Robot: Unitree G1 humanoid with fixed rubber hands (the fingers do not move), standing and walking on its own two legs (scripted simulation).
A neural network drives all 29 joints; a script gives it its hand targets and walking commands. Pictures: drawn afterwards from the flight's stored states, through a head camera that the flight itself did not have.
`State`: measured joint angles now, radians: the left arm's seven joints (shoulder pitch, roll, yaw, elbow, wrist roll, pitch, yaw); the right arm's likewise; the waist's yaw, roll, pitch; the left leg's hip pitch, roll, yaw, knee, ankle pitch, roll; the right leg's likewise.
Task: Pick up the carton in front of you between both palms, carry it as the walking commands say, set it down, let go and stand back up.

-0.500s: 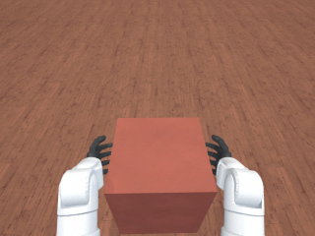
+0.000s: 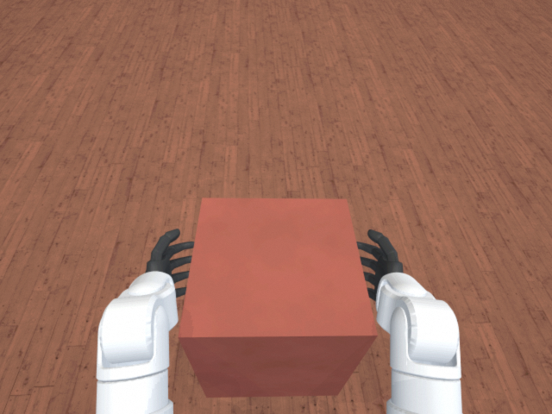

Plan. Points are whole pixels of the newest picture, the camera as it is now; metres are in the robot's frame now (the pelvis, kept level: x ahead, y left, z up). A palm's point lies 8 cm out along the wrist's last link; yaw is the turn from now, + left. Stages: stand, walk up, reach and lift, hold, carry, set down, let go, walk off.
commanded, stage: carry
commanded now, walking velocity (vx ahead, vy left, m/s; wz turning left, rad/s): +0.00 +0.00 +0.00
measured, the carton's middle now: (273, 302) +0.28 +0.00 -0.02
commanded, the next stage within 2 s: hold in 1.84 s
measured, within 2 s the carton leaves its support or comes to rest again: neither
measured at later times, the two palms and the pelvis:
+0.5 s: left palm (188, 215) +0.36 +0.13 +0.08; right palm (393, 218) +0.37 -0.17 +0.08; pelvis +0.10 -0.03 -0.01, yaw +1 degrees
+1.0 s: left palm (190, 238) +0.33 +0.12 +0.07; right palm (397, 241) +0.34 -0.18 +0.07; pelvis +0.07 -0.03 -0.01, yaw +1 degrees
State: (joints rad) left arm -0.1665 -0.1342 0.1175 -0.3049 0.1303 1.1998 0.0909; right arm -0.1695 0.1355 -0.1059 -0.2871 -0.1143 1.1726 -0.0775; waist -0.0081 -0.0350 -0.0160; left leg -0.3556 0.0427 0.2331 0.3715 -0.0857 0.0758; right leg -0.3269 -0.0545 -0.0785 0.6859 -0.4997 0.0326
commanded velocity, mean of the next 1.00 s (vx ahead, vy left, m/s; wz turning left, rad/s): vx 0.00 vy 0.00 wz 0.00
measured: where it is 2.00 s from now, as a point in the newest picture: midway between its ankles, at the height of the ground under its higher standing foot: outside the picture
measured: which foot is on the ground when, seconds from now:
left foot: down 0.00-1.00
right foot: up 0.00-0.06, down 0.08-1.00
